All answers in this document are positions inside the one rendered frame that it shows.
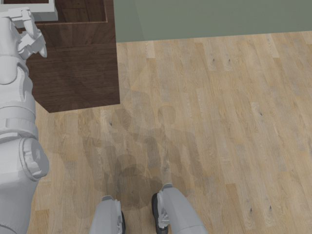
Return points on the cabinet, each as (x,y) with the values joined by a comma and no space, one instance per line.
(80,70)

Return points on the right robot thigh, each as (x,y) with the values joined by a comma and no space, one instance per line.
(183,218)

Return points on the robot left upper arm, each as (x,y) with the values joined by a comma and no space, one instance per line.
(22,164)

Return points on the robot thigh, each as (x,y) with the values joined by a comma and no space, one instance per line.
(183,218)
(106,218)

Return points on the handle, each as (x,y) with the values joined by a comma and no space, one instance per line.
(40,11)

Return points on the drawer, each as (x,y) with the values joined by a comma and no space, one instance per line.
(71,10)

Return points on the robot left forearm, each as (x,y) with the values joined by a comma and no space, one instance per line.
(17,105)

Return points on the left robot thigh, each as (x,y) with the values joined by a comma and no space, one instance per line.
(106,218)

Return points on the left robot hand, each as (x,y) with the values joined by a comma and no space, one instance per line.
(18,45)

